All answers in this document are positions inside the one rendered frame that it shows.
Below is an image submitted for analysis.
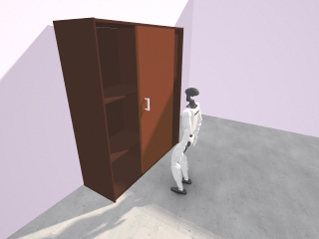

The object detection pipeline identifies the left robot shin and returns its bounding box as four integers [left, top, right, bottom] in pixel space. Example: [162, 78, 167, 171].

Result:
[170, 166, 183, 190]

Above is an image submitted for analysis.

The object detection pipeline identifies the left robot upper arm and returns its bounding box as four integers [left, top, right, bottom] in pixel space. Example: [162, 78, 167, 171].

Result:
[182, 109, 192, 134]

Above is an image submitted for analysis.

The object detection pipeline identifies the robot left hand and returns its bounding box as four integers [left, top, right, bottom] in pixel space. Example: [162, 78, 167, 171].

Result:
[173, 150, 183, 164]

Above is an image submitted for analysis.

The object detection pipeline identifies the robot right hand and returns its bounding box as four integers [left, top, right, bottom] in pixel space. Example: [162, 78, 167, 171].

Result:
[193, 135, 198, 146]

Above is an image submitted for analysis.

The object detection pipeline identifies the robot left forearm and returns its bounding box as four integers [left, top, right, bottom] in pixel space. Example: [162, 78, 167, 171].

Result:
[178, 129, 190, 152]

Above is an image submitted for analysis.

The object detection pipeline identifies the right robot upper arm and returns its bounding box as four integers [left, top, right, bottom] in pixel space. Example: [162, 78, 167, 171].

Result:
[196, 103, 202, 123]

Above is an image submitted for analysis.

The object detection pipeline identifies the robot right forearm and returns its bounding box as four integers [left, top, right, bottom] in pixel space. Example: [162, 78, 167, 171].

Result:
[192, 122, 201, 135]

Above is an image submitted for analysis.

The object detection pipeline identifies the robot right foot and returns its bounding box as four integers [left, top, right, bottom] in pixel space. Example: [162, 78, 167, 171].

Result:
[181, 177, 191, 185]

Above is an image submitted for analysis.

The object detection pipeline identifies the wardrobe door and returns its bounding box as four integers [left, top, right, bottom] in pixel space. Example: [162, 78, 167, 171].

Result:
[135, 26, 175, 173]
[171, 29, 180, 144]

